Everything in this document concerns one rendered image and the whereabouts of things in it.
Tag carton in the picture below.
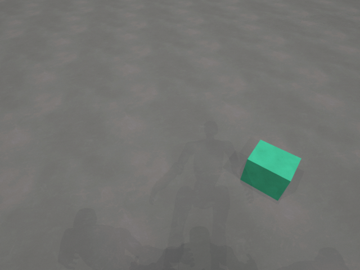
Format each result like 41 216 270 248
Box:
240 140 301 201

